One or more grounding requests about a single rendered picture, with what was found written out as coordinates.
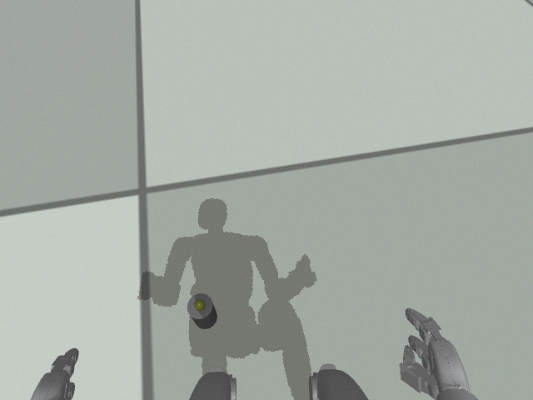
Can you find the left robot hand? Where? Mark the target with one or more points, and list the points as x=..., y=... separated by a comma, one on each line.
x=56, y=385

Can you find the bottle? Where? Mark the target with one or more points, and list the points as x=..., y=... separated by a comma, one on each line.
x=201, y=309

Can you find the right robot hand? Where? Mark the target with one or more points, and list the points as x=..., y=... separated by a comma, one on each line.
x=439, y=358

